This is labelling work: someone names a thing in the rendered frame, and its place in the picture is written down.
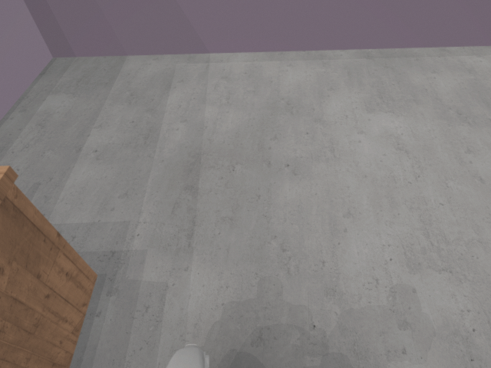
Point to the robot left thigh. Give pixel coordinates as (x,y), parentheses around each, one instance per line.
(190,357)

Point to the table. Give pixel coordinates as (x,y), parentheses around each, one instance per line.
(45,285)

